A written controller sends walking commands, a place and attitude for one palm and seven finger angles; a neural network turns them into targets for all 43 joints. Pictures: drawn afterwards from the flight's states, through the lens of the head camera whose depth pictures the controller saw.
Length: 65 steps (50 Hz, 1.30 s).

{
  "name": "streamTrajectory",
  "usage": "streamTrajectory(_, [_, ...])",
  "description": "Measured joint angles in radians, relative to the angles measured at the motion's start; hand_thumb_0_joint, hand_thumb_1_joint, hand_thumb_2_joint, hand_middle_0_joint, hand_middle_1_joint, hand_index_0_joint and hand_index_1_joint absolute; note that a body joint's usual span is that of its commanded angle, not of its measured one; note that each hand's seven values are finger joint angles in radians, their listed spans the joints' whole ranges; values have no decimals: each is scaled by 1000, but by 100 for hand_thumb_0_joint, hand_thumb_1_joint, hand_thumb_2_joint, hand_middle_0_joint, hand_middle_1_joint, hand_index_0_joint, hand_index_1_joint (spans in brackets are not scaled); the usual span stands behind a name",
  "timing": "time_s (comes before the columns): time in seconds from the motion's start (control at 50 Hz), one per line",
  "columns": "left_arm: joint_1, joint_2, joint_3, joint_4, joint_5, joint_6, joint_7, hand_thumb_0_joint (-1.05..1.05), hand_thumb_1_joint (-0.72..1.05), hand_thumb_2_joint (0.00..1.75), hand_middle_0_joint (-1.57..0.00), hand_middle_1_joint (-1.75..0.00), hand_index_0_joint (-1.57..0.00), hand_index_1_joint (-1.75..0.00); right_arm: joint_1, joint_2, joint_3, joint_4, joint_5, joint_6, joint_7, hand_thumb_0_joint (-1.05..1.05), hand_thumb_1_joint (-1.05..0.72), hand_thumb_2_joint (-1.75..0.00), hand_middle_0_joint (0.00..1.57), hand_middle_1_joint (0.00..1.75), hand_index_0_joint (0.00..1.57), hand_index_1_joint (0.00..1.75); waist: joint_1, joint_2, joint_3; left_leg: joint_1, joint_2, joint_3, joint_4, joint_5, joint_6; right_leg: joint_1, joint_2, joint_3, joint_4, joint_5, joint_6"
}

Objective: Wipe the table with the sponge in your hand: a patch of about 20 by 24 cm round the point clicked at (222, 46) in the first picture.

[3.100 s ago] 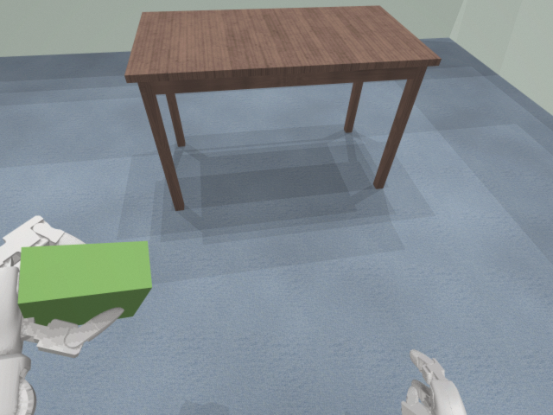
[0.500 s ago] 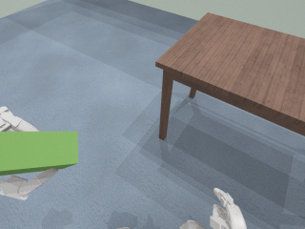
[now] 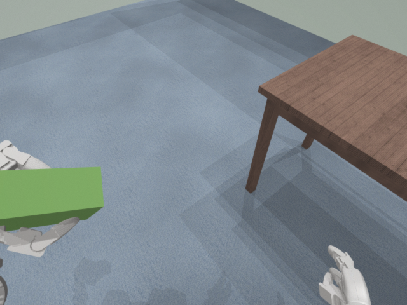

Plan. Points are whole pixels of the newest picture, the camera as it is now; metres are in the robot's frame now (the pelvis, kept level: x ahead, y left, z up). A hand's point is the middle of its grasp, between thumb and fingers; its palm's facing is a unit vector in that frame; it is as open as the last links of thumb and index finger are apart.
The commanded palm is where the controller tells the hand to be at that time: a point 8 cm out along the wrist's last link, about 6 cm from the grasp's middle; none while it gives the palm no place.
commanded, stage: walk to a spot facing it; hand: left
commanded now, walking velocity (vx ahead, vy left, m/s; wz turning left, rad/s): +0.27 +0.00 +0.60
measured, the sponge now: (63, 199) +0.22 +0.20 +0.18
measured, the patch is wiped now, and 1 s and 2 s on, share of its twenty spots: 0.00 0.00 0.00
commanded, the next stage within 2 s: turn to face it in 1.24 s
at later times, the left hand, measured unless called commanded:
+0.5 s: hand out of the picture +0.11 +0.30 +0.18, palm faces +0.63 -0.65 -0.42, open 9.6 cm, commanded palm +0.06 +0.31 +0.18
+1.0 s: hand out of the picture +0.16 +0.35 +0.16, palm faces +0.72 -0.53 -0.44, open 9.6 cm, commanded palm +0.09 +0.37 +0.18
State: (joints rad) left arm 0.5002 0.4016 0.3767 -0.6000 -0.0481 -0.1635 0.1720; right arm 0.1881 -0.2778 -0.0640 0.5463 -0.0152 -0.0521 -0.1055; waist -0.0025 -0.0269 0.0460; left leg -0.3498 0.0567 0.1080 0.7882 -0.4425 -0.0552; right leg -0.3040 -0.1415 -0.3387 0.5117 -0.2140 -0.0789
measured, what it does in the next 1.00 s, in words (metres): steps on the spot, turning left: left foot, then right foot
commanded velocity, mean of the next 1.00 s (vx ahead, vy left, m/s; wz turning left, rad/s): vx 0.34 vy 0.00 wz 0.39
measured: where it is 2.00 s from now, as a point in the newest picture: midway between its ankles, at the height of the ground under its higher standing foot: outside the picture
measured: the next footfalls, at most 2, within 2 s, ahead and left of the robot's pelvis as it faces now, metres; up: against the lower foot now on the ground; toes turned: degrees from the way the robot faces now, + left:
left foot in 0.10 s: +0.00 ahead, +0.14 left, +0.00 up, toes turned +10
right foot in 0.54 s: +0.04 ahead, -0.10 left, +0.00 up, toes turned +7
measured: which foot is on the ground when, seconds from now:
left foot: up 0.00-0.08, down 0.10-0.54, up 0.56-0.94, down 0.96-1.00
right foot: down 0.00-0.12, up 0.14-0.52, down 0.54-0.96, up 0.98-1.00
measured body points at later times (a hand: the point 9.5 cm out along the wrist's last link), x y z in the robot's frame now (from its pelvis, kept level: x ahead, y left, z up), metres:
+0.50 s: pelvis -0.03 +0.00 +0.00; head -0.02 +0.00 +0.45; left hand +0.07 +0.33 +0.20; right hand +0.18 -0.14 -0.10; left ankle -0.04 +0.13 -0.74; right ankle +0.00 -0.12 -0.71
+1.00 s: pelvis +0.06 +0.04 -0.02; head +0.10 +0.06 +0.42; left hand +0.12 +0.38 +0.19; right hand +0.32 -0.12 -0.11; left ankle +0.08 +0.16 -0.74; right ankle +0.01 -0.10 -0.70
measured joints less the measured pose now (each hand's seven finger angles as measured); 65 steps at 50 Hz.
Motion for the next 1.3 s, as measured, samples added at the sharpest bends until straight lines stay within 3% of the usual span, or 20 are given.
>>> streamTrajectory(0.08, [-5,-9,16,-11,-6,-2,10,0,-44,98,-81,-133,-81,-133,15,12,13,-12,2,10,10,1,-91,-90,20,30,19,29,9,-8,-9,77,-11,14,-160,23,22,-45,-30,-36,66,-14,13])
streamTrajectory(0.12, [-14,-14,15,-11,-12,6,14,0,-44,98,-81,-133,-81,-133,19,31,26,-12,3,8,13,1,-91,-90,20,30,19,29,15,-33,-6,102,-34,19,-221,114,47,-78,-64,-30,144,-46,31])
streamTrajectory(0.18, [-42,-36,-10,39,13,1,1,0,-44,99,-81,-133,-81,-133,32,83,54,17,-2,-20,23,2,-91,-90,20,30,19,29,11,-38,-3,88,-40,-16,-178,123,75,-164,-12,126,421,-262,97])
streamTrajectory(0.22, [-67,-34,-30,62,43,6,-18,0,-44,99,-81,-133,-81,-133,51,119,71,44,3,-34,40,2,-91,-90,20,30,20,29,-3,-20,-9,88,-36,-74,-198,136,78,-207,26,193,577,-249,116])
streamTrajectory(0.28, [-62,-30,-37,30,49,-2,-26,0,-44,99,-81,-133,-80,-133,70,159,96,70,10,-51,66,2,-90,-90,20,30,20,29,3,0,-18,96,-27,-130,-255,181,73,-239,48,243,648,-185,138])
streamTrajectory(0.4, [-12,-31,-11,14,28,-41,-28,0,-44,99,-81,-133,-80,-133,76,173,112,91,9,-64,76,2,-90,-90,21,31,20,30,28,50,-41,108,-16,-178,-336,230,71,-172,63,248,473,-180,154])
streamTrajectory(0.52, [-48,-42,-11,148,27,-10,-26,0,-44,99,-81,-133,-80,-133,47,136,101,93,3,-52,57,2,-90,-90,21,31,20,30,43,73,-53,74,-39,-195,-284,199,57,32,109,201,94,-239,141])
streamTrajectory(0.56, [-72,-49,-27,164,35,9,-29,0,-44,99,-81,-133,-80,-133,29,113,90,88,7,-44,54,1,-90,-90,21,31,20,30,38,74,-42,6,-44,-181,-133,90,65,62,110,190,12,-101,87])
streamTrajectory(0.6, [-99,-72,-67,172,34,23,-37,0,-44,99,-81,-133,-80,-133,9,79,73,114,6,-33,48,1,-90,-90,21,31,20,30,25,82,-17,-88,-54,-169,129,19,54,69,95,159,52,-87,53])
streamTrajectory(0.66, [-61,-89,-87,148,28,8,-48,0,-44,99,-81,-133,-80,-133,2,44,51,131,6,-16,48,2,-90,-90,21,30,20,30,13,62,-7,-190,-50,-121,386,70,28,108,71,144,26,-115,50])
streamTrajectory(0.7, [-8,-77,-74,121,27,-11,-51,0,-44,99,-81,-133,-80,-133,4,29,36,116,8,-6,42,2,-90,-90,20,30,20,30,-2,51,-1,-233,-31,-98,441,103,15,135,62,137,-15,-106,56])
streamTrajectory(0.76, [30,-34,-41,95,28,-28,-46,0,-44,99,-81,-133,-80,-133,19,15,12,87,9,2,34,2,-91,-90,20,30,20,29,-18,34,18,-248,0,-56,350,140,8,176,44,111,-63,-101,61])
streamTrajectory(0.82, [25,-6,-6,76,25,-37,-29,0,-44,99,-81,-133,-80,-133,38,4,-4,63,11,5,32,2,-91,-90,20,30,19,29,-11,22,36,-215,23,-1,151,148,17,200,25,87,-76,-117,72])
streamTrajectory(0.92, [25,-11,29,17,18,-34,7,0,-44,99,-81,-133,-80,-133,56,15,-7,34,15,5,37,2,-91,-90,20,30,19,29,13,-11,44,-93,-7,90,-142,148,43,205,-22,75,6,-199,107])
streamTrajectory(0.96, [28,-23,33,-10,18,-36,18,0,-44,99,-81,-134,-80,-133,51,15,-1,9,15,3,36,2,-91,-90,20,30,19,29,16,-4,39,-16,-26,105,-249,255,81,151,-47,86,181,-260,115])
streamTrajectory(1.0, [-21,-18,27,10,23,-41,23,0,-44,99,-81,-134,-80,-133,9,51,-2,17,13,0,34,2,-91,-90,20,30,19,29,0,-12,64,-28,-33,92,-162,255,118,49,-32,181,477,-326,115])
streamTrajectory(1.04, [-81,-2,12,58,33,-37,8,0,-44,99,-81,-134,-80,-134,-22,93,20,34,17,-4,46,2,-91,-90,20,30,19,29,-12,-16,73,-17,-37,64,-135,189,118,-56,17,250,698,-342,110])
streamTrajectory(1.08, [-108,13,9,71,38,-23,-7,0,-44,99,-81,-134,-80,-134,-38,131,49,43,22,-10,61,2,-91,-90,20,30,19,29,-21,-18,65,-3,-37,37,-159,181,109,-153,36,266,788,-308,115])
streamTrajectory(1.18, [-17,18,37,-43,20,-49,-23,0,-44,99,-80,-134,-80,-134,-26,184,91,40,22,-53,82,1,-91,-90,20,30,20,29,1,1,41,50,-15,7,-257,207,86,-270,20,246,609,-170,128])
streamTrajectory(1.3, [25,-14,29,3,17,-88,-32,0,-45,100,-80,-134,-80,-134,21,162,91,65,17,-66,67,1,-90,-90,21,31,20,30,51,69,-11,117,13,-29,-312,191,52,-161,43,206,275,-147,140])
